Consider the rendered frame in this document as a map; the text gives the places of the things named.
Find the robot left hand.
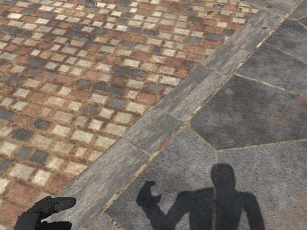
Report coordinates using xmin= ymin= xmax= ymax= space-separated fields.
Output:
xmin=13 ymin=195 xmax=76 ymax=230

